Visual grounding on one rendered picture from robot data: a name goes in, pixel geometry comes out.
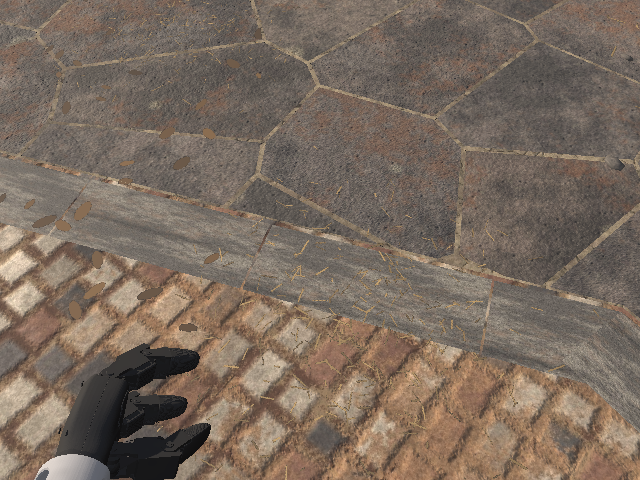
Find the left robot hand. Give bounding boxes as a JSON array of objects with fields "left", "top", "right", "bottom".
[{"left": 55, "top": 343, "right": 211, "bottom": 480}]

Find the left robot forearm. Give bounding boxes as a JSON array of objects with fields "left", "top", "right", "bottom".
[{"left": 34, "top": 454, "right": 110, "bottom": 480}]

